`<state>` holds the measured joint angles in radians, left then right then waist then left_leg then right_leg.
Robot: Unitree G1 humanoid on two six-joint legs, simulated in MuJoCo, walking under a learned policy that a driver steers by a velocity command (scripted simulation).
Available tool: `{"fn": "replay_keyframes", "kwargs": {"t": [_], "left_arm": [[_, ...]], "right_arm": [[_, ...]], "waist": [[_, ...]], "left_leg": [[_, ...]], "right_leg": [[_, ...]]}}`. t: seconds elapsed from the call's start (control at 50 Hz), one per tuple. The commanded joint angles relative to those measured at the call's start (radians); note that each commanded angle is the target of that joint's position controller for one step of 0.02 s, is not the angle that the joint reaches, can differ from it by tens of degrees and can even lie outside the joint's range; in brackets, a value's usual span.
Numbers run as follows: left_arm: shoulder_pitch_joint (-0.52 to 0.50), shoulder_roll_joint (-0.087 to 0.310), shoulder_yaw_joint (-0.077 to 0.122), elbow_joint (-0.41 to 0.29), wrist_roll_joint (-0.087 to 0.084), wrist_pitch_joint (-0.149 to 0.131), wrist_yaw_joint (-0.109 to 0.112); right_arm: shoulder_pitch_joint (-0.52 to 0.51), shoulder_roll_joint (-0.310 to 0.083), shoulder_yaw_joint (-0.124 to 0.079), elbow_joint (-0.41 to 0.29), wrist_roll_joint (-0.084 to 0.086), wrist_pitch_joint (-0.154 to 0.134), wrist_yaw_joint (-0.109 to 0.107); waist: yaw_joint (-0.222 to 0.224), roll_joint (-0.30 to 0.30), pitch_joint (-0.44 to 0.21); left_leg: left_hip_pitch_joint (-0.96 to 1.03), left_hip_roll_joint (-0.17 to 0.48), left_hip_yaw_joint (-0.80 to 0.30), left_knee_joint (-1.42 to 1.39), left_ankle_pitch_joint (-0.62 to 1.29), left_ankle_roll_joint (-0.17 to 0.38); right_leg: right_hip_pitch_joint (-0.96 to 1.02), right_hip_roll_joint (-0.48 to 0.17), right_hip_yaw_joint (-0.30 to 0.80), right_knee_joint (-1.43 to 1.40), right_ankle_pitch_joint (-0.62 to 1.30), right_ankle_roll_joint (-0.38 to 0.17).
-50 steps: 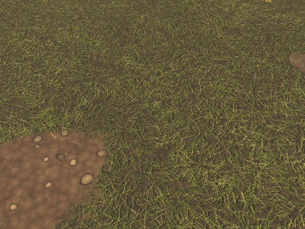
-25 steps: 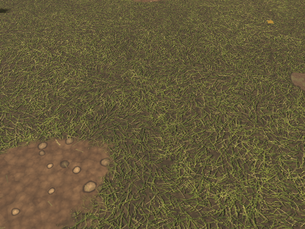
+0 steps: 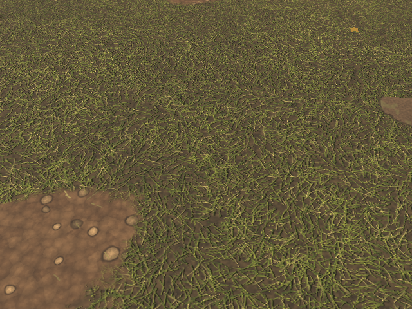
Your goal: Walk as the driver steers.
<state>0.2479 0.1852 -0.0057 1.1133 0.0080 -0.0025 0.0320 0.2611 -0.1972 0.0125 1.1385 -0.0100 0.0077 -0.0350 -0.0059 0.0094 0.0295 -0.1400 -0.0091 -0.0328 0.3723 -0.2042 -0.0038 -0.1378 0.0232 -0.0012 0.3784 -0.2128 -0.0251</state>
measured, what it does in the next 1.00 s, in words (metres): walks ahead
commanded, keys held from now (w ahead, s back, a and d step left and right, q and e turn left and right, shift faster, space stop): no key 0.58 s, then w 0.42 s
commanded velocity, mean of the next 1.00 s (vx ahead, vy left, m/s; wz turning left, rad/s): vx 0.11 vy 0.00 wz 0.00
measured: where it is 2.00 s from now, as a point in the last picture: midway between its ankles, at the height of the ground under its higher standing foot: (211, 277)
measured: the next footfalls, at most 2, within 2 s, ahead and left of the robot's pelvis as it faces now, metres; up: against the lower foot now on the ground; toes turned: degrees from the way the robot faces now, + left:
right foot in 1.30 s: +0.42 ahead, -0.05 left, +0.00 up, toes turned -4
left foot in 1.84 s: +0.74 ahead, +0.11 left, +0.00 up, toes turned +4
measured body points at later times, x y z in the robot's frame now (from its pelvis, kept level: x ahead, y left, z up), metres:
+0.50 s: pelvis +0.01 +0.00 +0.00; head +0.01 -0.01 +0.45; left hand -0.01 +0.22 -0.16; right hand -0.02 -0.23 -0.16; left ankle +0.00 +0.12 -0.75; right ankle +0.00 -0.10 -0.75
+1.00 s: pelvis +0.10 +0.04 +0.00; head +0.10 +0.05 +0.45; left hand +0.12 +0.27 -0.16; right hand +0.02 -0.19 -0.15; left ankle +0.03 +0.11 -0.75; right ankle +0.06 -0.08 -0.68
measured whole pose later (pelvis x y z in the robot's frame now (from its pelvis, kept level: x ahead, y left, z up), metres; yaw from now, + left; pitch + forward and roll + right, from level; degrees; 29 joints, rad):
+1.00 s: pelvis +0.10 +0.04 +0.00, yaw +0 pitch +1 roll -1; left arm 0.29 0.20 0.05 1.07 0.04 -0.05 -0.02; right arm 0.47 -0.15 -0.02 1.11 -0.02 -0.08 -0.01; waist -0.02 -0.03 -0.02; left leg -0.07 -0.05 0.06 0.34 -0.29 0.07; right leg -0.43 -0.02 -0.04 1.01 -0.30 -0.08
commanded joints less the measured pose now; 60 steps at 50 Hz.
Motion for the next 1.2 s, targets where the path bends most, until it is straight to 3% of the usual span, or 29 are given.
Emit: {"fn": "replay_keyframes", "kwargs": {"t": [0.02,0.58,0.6,0.66,0.7,0.72,0.74,0.78,0.8,0.84,0.86,0.88,0.9,0.92,0.96,1.0,1.06,1.14,1.2], "left_arm": [[0.048,0.092,0.013,-0.007,0.000,-0.006,0.004],[0.117,0.042,0.010,0.027,0.001,-0.009,0.011],[0.125,0.039,0.009,0.029,0.002,-0.009,0.011],[0.141,0.093,0.035,0.021,0.003,0.007,0.008],[0.206,0.114,0.050,0.026,0.005,0.014,0.005],[0.231,0.124,0.059,0.031,0.008,0.013,0.004],[0.233,0.119,0.062,0.029,0.010,0.009,0.002],[0.184,0.128,0.070,0.008,0.016,-0.003,-0.003],[0.146,0.130,0.072,-0.005,0.011,-0.008,-0.005],[0.052,0.110,0.072,-0.040,0.000,-0.016,-0.010],[0.018,0.059,0.058,-0.066,0.003,-0.029,-0.015],[-0.008,-0.008,0.040,-0.108,0.004,-0.041,-0.024],[-0.016,0.069,0.056,-0.119,0.038,-0.045,-0.033],[-0.022,0.065,0.056,-0.116,0.039,-0.052,-0.044],[0.001,0.045,0.054,-0.101,0.026,-0.067,-0.060],[-0.001,0.051,0.060,-0.099,0.030,-0.061,-0.068],[-0.082,0.038,0.058,-0.136,0.026,-0.047,-0.066],[-0.283,0.015,0.039,-0.222,0.015,-0.043,-0.066],[-0.309,0.032,0.036,-0.248,0.008,-0.043,-0.060]], "right_arm": [[0.050,-0.085,-0.011,-0.005,0.000,-0.006,-0.004],[0.107,-0.029,-0.010,0.030,0.000,-0.008,-0.013],[0.116,-0.022,-0.008,0.033,-0.001,-0.008,-0.013],[0.110,-0.032,-0.019,0.011,-0.012,-0.001,-0.006],[0.067,-0.002,-0.016,-0.028,-0.028,-0.004,0.006],[0.051,0.018,-0.012,-0.047,-0.036,-0.013,0.012],[0.031,0.013,-0.014,-0.066,-0.037,-0.025,0.016],[0.044,0.003,-0.021,-0.084,-0.027,-0.047,0.028],[0.085,0.010,-0.022,-0.077,-0.021,-0.057,0.033],[0.262,0.020,-0.030,-0.017,-0.008,-0.070,0.029],[0.361,-0.035,-0.046,0.002,-0.018,-0.078,0.019],[0.472,-0.143,-0.075,0.017,-0.011,-0.078,0.017],[0.434,-0.139,-0.077,0.020,-0.014,-0.066,0.016],[0.337,-0.097,-0.067,-0.017,-0.015,-0.070,0.020],[0.249,-0.066,-0.057,-0.054,-0.009,-0.090,0.021],[0.275,-0.037,-0.046,-0.042,-0.008,-0.106,0.018],[0.349,-0.027,-0.035,-0.015,-0.007,-0.113,0.016],[0.356,-0.034,-0.026,-0.016,-0.010,-0.115,0.011],[0.349,-0.066,-0.031,-0.013,-0.011,-0.120,0.007]], "waist": [[0.003,-0.017,0.034],[0.006,-0.008,0.047],[0.007,-0.011,0.026],[0.016,-0.072,0.072],[0.049,-0.132,0.143],[0.056,-0.163,0.157],[0.057,-0.158,0.167],[0.025,-0.131,0.148],[-0.005,-0.122,0.138],[-0.092,-0.071,0.131],[-0.128,0.077,0.110],[-0.150,0.288,0.077],[-0.105,0.194,0.142],[-0.056,0.088,0.183],[-0.008,0.044,0.157],[-0.002,0.049,0.111],[-0.011,0.073,0.089],[-0.039,0.092,0.126],[-0.027,0.118,0.118]], "left_leg": [[-0.031,0.080,-0.070,-0.052,0.084,0.028],[-0.040,0.085,-0.061,-0.032,0.097,0.025],[-0.033,0.075,-0.055,-0.037,0.032,0.027],[-0.129,-0.002,0.002,0.071,-0.300,0.054],[-0.278,-0.033,0.048,0.209,-0.347,0.061],[-0.309,-0.022,0.084,0.289,-0.284,0.060],[-0.312,0.008,0.080,0.341,-0.240,0.063],[-0.275,0.026,0.073,0.324,-0.254,0.074],[-0.188,0.018,0.086,0.247,-0.228,0.082],[0.125,-0.031,0.102,0.047,-0.143,0.094],[0.254,0.113,-0.115,-0.089,-0.272,0.109],[0.313,0.339,-0.518,-0.278,-0.551,0.175],[0.208,0.392,-0.599,-0.287,-0.603,0.222],[0.142,0.357,-0.520,-0.283,-0.541,0.217],[0.126,0.276,-0.341,-0.294,-0.277,0.184],[0.171,0.223,-0.210,-0.271,-0.018,0.167],[0.209,0.200,-0.108,-0.222,0.318,0.167],[0.145,0.172,-0.039,-0.222,0.483,0.169],[0.147,0.192,-0.015,-0.195,0.648,0.168]], "right_leg": [[-0.033,-0.106,0.105,-0.081,0.068,-0.024],[-0.039,-0.098,0.101,-0.059,0.101,-0.028],[-0.032,-0.091,0.101,-0.072,0.013,-0.029],[-0.082,-0.086,0.155,-0.096,-0.429,-0.081],[-0.078,-0.184,0.307,-0.176,-0.644,-0.146],[-0.074,-0.255,0.394,-0.218,-0.677,-0.186],[-0.102,-0.296,0.441,-0.245,-0.645,-0.211],[-0.122,-0.294,0.408,-0.235,-0.537,-0.210],[-0.166,-0.265,0.352,-0.208,-0.498,-0.193],[-0.364,-0.161,0.215,-0.064,-0.447,-0.142],[-0.481,-0.074,0.101,0.166,-0.372,-0.103],[-0.623,0.040,-0.065,0.460,-0.315,-0.064],[-0.653,-0.014,-0.020,0.623,-0.306,-0.078],[-0.657,-0.054,0.009,0.685,-0.214,-0.083],[-0.607,-0.090,0.011,0.676,-0.072,-0.065],[-0.594,-0.085,-0.023,0.668,-0.008,-0.045],[-0.631,-0.070,-0.070,0.639,0.025,-0.026],[-0.560,-0.037,-0.130,0.397,0.086,-0.020],[-0.419,-0.004,-0.159,0.256,0.097,-0.061]]}}
Keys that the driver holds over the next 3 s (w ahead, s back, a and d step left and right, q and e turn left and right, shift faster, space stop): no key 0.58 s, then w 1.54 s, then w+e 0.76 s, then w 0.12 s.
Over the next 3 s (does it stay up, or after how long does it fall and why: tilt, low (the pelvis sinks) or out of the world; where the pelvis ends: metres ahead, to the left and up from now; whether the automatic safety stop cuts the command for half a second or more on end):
stays up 1.21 -0.04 -0.03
